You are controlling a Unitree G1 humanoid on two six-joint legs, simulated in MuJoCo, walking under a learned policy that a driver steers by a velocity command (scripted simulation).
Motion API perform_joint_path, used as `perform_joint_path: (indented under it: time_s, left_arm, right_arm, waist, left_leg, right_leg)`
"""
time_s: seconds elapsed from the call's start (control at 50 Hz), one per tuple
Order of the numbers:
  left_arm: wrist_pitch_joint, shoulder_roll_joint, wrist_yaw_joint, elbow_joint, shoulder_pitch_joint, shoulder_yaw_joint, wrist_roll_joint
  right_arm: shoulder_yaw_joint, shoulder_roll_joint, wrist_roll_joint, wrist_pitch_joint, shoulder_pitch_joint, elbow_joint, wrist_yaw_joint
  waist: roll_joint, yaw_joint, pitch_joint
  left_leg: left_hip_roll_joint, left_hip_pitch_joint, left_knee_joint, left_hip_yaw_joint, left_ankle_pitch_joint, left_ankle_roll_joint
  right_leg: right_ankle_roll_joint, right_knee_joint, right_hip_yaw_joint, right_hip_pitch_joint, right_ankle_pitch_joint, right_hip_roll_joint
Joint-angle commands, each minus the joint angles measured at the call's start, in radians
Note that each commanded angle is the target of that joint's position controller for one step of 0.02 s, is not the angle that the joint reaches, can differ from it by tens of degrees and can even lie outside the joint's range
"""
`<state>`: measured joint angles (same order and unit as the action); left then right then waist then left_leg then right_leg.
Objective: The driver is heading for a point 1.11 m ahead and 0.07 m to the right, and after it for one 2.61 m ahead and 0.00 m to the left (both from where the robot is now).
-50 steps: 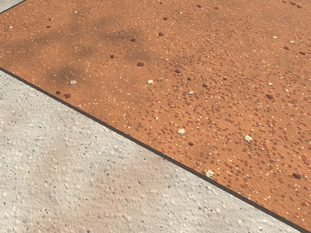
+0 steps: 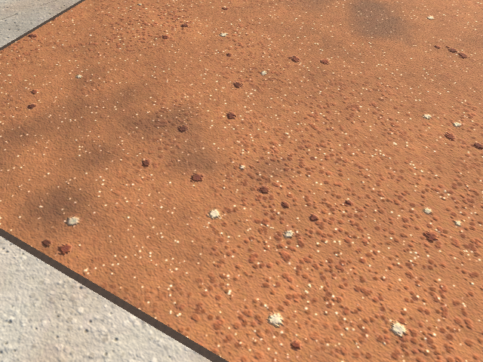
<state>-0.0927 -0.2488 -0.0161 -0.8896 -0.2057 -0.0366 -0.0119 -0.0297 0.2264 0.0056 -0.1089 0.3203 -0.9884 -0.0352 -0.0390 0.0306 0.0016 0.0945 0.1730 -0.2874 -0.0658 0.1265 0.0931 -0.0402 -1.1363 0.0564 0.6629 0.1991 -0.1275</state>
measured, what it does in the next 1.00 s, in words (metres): walks ahead: right foot, then left foot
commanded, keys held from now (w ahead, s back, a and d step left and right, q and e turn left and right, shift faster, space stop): w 1.00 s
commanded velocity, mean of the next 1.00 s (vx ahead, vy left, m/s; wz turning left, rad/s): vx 0.50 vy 0.00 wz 0.00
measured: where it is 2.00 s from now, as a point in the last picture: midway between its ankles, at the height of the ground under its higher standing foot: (250, 203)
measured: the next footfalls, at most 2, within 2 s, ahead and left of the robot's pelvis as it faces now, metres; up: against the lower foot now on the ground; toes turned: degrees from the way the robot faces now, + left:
right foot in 0.30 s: +0.34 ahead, -0.17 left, +0.00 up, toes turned -2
left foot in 0.86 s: +0.65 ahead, +0.07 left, +0.00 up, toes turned +3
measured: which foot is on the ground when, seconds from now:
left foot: down 0.00-0.32, up 0.34-0.84, down 0.86-1.00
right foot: up 0.00-0.28, down 0.30-0.88, up 0.90-1.00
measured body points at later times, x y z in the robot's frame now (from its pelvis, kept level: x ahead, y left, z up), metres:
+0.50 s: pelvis +0.28 -0.08 +0.00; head +0.29 -0.10 +0.45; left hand +0.33 +0.18 -0.12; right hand +0.37 -0.35 -0.14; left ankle +0.29 +0.08 -0.66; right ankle +0.30 -0.16 -0.74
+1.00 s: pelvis +0.55 -0.01 -0.01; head +0.58 +0.00 +0.44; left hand +0.59 +0.25 -0.15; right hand +0.66 -0.27 -0.13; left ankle +0.61 +0.07 -0.74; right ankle +0.47 -0.17 -0.65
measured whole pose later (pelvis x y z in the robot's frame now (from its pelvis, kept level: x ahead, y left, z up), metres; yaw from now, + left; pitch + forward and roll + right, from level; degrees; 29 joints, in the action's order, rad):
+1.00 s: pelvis +0.55 -0.01 -0.01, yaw +1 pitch +1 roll +0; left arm -0.10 -0.26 0.00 -0.96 -0.29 -0.05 -0.02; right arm -0.05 0.24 0.00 -0.10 0.18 -0.91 -0.04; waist -0.03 0.00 0.03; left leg 0.03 0.34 -0.45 -0.06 0.15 0.07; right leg -0.05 -1.18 0.03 0.44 0.34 -0.06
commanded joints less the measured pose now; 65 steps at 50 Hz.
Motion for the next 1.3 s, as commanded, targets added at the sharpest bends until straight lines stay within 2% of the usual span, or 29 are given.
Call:
perform_joint_path:
  time_s: [0.02, 0.1, 0.2, 0.24, 0.28, 0.3, 0.32, 0.34, 0.36, 0.38, 0.4, 0.42, 0.46, 0.5, 0.64, 0.74, 0.8, 0.84, 0.86, 0.88, 0.9, 0.92, 0.94, 0.96, 1.0, 1.06, 1.12, 1.2, 1.3]
  left_arm:
    - [0.004, -0.046, -0.007, 0.042, -0.033, -0.013, 0.012]
    - [-0.008, -0.028, 0.006, 0.085, 0.129, -0.006, 0.003]
    - [-0.017, -0.043, 0.037, 0.135, 0.252, -0.003, -0.010]
    - [-0.026, -0.065, 0.047, 0.141, 0.228, -0.009, -0.011]
    - [-0.033, -0.119, 0.045, 0.091, 0.044, -0.041, -0.008]
    - [-0.035, -0.192, 0.037, 0.040, -0.161, -0.068, -0.001]
    - [-0.026, -0.307, 0.035, 0.013, -0.296, -0.097, 0.015]
    - [-0.025, -0.228, 0.039, 0.008, -0.311, -0.075, 0.012]
    - [-0.027, -0.166, 0.039, 0.024, -0.216, -0.054, 0.006]
    - [-0.024, -0.129, 0.039, 0.049, -0.116, -0.040, 0.005]
    - [-0.023, -0.097, 0.044, 0.059, -0.048, -0.030, 0.008]
    - [-0.025, -0.074, 0.048, 0.060, -0.018, -0.022, 0.014]
    - [-0.030, -0.072, 0.053, 0.037, -0.035, -0.023, 0.017]
    - [-0.033, -0.101, 0.046, 0.013, -0.073, -0.031, 0.018]
    - [-0.016, -0.130, 0.015, -0.036, -0.178, -0.034, 0.005]
    - [0.003, -0.138, 0.007, -0.082, -0.246, -0.042, -0.004]
    - [0.017, -0.156, 0.001, -0.085, -0.221, -0.051, -0.006]
    - [0.027, -0.150, 0.002, -0.075, -0.182, -0.048, -0.001]
    - [0.027, -0.122, 0.002, -0.054, -0.181, -0.033, 0.011]
    - [0.006, 0.005, 0.016, -0.050, -0.304, 0.004, 0.012]
    - [-0.022, -0.042, 0.020, -0.065, -0.278, -0.005, -0.003]
    - [-0.037, -0.123, 0.024, -0.031, -0.180, -0.027, -0.031]
    - [-0.040, -0.131, 0.018, -0.012, -0.114, -0.029, -0.032]
    - [-0.034, -0.123, 0.009, -0.007, -0.079, -0.035, -0.016]
    - [-0.005, -0.080, 0.003, -0.016, -0.123, -0.039, -0.007]
    - [0.017, -0.062, -0.002, -0.004, -0.096, -0.042, -0.001]
    - [0.016, -0.063, -0.002, 0.035, 0.019, -0.045, 0.008]
    - [0.007, -0.040, 0.013, 0.069, 0.151, -0.035, 0.002]
    - [-0.003, -0.041, 0.040, 0.119, 0.283, -0.024, -0.009]
  right_arm:
    - [-0.021, 0.132, -0.002, -0.018, -0.041, 0.055, 0.020]
    - [-0.025, 0.159, -0.018, -0.005, 0.041, 0.038, 0.035]
    - [-0.031, 0.169, -0.026, 0.017, 0.115, 0.004, 0.037]
    - [-0.037, 0.181, -0.027, 0.028, 0.105, 0.002, 0.039]
    - [-0.034, 0.177, -0.022, 0.038, 0.067, 0.013, 0.040]
    - [-0.017, 0.138, -0.007, 0.038, 0.056, 0.034, 0.039]
    - [0.019, 0.022, -0.004, 0.016, 0.158, 0.052, 0.030]
    - [0.014, 0.059, -0.021, -0.012, 0.160, 0.036, 0.024]
    - [-0.012, 0.156, -0.047, -0.026, 0.067, 0.062, 0.020]
    - [-0.015, 0.163, -0.049, -0.028, 0.000, 0.080, 0.024]
    - [-0.019, 0.149, -0.035, -0.021, -0.034, 0.085, 0.030]
    - [-0.025, 0.135, -0.025, -0.007, -0.026, 0.084, 0.036]
    - [-0.022, 0.088, -0.021, 0.019, 0.010, 0.072, 0.038]
    - [-0.026, 0.088, -0.016, 0.029, -0.023, 0.088, 0.042]
    - [-0.021, 0.064, -0.016, 0.020, -0.285, 0.168, 0.028]
    - [-0.016, 0.071, -0.026, 0.009, -0.406, 0.218, 0.003]
    - [-0.026, 0.099, -0.026, -0.001, -0.369, 0.221, -0.010]
    - [-0.062, 0.161, -0.024, -0.003, -0.148, 0.155, -0.003]
    - [-0.086, 0.229, -0.015, -0.002, 0.044, 0.109, 0.006]
    - [-0.107, 0.315, -0.005, 0.005, 0.154, 0.082, 0.008]
    - [-0.080, 0.235, -0.010, 0.005, 0.144, 0.086, 0.006]
    - [-0.065, 0.188, -0.017, 0.002, 0.056, 0.097, 0.007]
    - [-0.054, 0.157, -0.017, 0.002, -0.043, 0.121, 0.007]
    - [-0.045, 0.125, -0.008, 0.001, -0.104, 0.129, 0.002]
    - [-0.035, 0.090, 0.004, -0.005, -0.131, 0.118, -0.004]
    - [-0.044, 0.130, 0.001, -0.011, -0.081, 0.088, 0.009]
    - [-0.047, 0.147, -0.003, -0.003, -0.025, 0.067, 0.028]
    - [-0.045, 0.156, -0.012, 0.006, 0.031, 0.046, 0.039]
    - [-0.052, 0.167, -0.020, 0.025, 0.109, 0.002, 0.043]
  waist:
    - [0.074, -0.047, 0.055]
    - [0.076, 0.013, 0.054]
    - [0.091, 0.049, 0.082]
    - [0.105, 0.022, 0.067]
    - [0.108, -0.082, -0.036]
    - [0.055, -0.159, -0.182]
    - [-0.195, -0.144, -0.329]
    - [-0.219, -0.150, -0.393]
    - [-0.148, -0.131, -0.239]
    - [-0.076, -0.100, -0.153]
    - [-0.020, -0.072, -0.085]
    - [-0.031, -0.038, -0.052]
    - [-0.042, -0.011, -0.032]
    - [-0.024, -0.006, -0.007]
    - [-0.019, -0.073, 0.051]
    - [-0.021, -0.100, 0.097]
    - [-0.040, -0.059, 0.063]
    - [-0.044, 0.057, -0.070]
    - [0.025, 0.123, -0.209]
    - [0.276, 0.080, -0.355]
    - [0.265, 0.093, -0.391]
    - [0.215, 0.075, -0.238]
    - [0.134, 0.042, -0.144]
    - [0.083, 0.011, -0.078]
    - [0.126, -0.044, -0.049]
    - [0.110, -0.054, -0.006]
    - [0.088, -0.027, 0.021]
    - [0.096, 0.014, 0.047]
    - [0.096, 0.053, 0.091]
  left_leg:
    - [-0.280, 0.106, 0.204, 0.208, -0.073, 0.171]
    - [-0.264, 0.017, 0.186, 0.160, -0.087, 0.126]
    - [-0.328, -0.148, 0.114, 0.180, -0.063, 0.112]
    - [-0.352, -0.191, 0.058, 0.194, -0.118, 0.096]
    - [-0.297, -0.173, -0.157, 0.143, -0.401, 0.060]
    - [-0.236, -0.027, -0.429, 0.086, -0.365, 0.024]
    - [-0.067, 0.400, -0.840, 0.012, 0.020, -0.057]
    - [-0.046, 0.547, -1.004, 0.166, 0.420, -0.047]
    - [-0.111, 0.632, -1.063, 0.184, 0.362, -0.024]
    - [-0.168, 0.611, -1.032, 0.154, 0.262, -0.018]
    - [-0.202, 0.571, -0.965, 0.137, 0.191, -0.024]
    - [-0.232, 0.509, -0.903, 0.140, 0.143, -0.028]
    - [-0.236, 0.446, -0.859, 0.123, 0.097, -0.042]
    - [-0.240, 0.493, -0.797, 0.119, 0.033, -0.057]
    - [-0.204, 0.524, -0.394, 0.080, -0.240, -0.073]
    - [-0.185, 0.555, -0.269, 0.080, -0.179, -0.046]
    - [-0.153, 0.446, -0.229, 0.054, -0.072, -0.010]
    - [-0.083, 0.123, -0.209, -0.003, -0.061, 0.032]
    - [-0.208, -0.193, -0.240, 0.138, -0.084, 0.088]
    - [-0.455, -0.574, -0.156, 0.611, 0.102, 0.251]
    - [-0.482, -0.585, -0.027, 0.804, 0.165, 0.246]
    - [-0.452, -0.455, -0.014, 0.657, 0.164, 0.191]
    - [-0.418, -0.289, 0.010, 0.519, 0.083, 0.160]
    - [-0.378, -0.145, 0.045, 0.423, 0.007, 0.143]
    - [-0.320, -0.005, 0.107, 0.314, -0.042, 0.127]
    - [-0.309, 0.037, 0.158, 0.239, -0.124, 0.149]
    - [-0.308, -0.019, 0.173, 0.205, -0.169, 0.140]
    - [-0.281, -0.056, 0.181, 0.143, -0.150, 0.107]
    - [-0.333, -0.197, 0.130, 0.142, -0.150, 0.105]
  right_leg:
    - [0.027, 0.143, 0.002, 0.020, -0.162, -0.042]
    - [0.035, 0.432, -0.037, -0.013, -0.308, 0.004]
    - [0.015, 0.581, -0.043, -0.007, -0.216, 0.033]
    - [-0.013, 0.622, -0.052, -0.065, -0.135, 0.050]
    - [-0.055, 0.665, -0.100, -0.325, -0.101, 0.109]
    - [-0.112, 0.635, 0.000, -0.622, -0.127, 0.019]
    - [-0.269, 0.693, 0.434, -1.032, -0.020, -0.233]
    - [-0.305, 0.831, 0.690, -1.075, 0.065, -0.285]
    - [-0.246, 0.839, 0.549, -0.949, 0.071, -0.252]
    - [-0.211, 0.858, 0.399, -0.799, -0.001, -0.211]
    - [-0.194, 0.898, 0.299, -0.665, -0.070, -0.166]
    - [-0.174, 0.934, 0.223, -0.576, -0.112, -0.125]
    - [-0.179, 0.978, 0.146, -0.497, -0.193, -0.092]
    - [-0.191, 0.998, 0.098, -0.497, -0.283, -0.087]
    - [-0.156, 1.031, 0.006, -0.563, -0.256, -0.063]
    - [-0.150, 0.980, 0.015, -0.716, -0.254, -0.123]
    - [-0.126, 0.894, 0.012, -0.764, -0.416, -0.143]
    - [-0.090, 0.641, -0.041, -0.713, -0.698, -0.077]
    - [-0.056, 0.359, -0.082, -0.520, -0.529, -0.020]
    - [0.020, -0.045, -0.094, -0.095, 0.015, 0.165]
    - [0.002, -0.186, 0.069, 0.026, 0.363, 0.173]
    - [-0.018, -0.229, 0.066, 0.107, 0.307, 0.113]
    - [-0.024, -0.186, 0.031, 0.085, 0.205, 0.053]
    - [-0.021, -0.124, 0.016, 0.040, 0.135, 0.017]
    - [-0.018, -0.044, 0.020, -0.075, 0.067, -0.022]
    - [0.006, 0.047, 0.003, -0.040, -0.010, -0.033]
    - [0.030, 0.211, -0.001, 0.057, -0.154, -0.034]
    - [0.032, 0.437, -0.035, 0.030, -0.305, 0.002]
    - [0.016, 0.575, -0.049, 0.051, -0.254, 0.031]
Keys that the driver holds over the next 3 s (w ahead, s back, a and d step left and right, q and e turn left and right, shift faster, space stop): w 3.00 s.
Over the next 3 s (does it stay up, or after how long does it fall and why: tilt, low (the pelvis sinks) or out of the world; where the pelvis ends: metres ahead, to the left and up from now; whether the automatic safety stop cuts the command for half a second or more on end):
stays up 1.65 -0.04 0.00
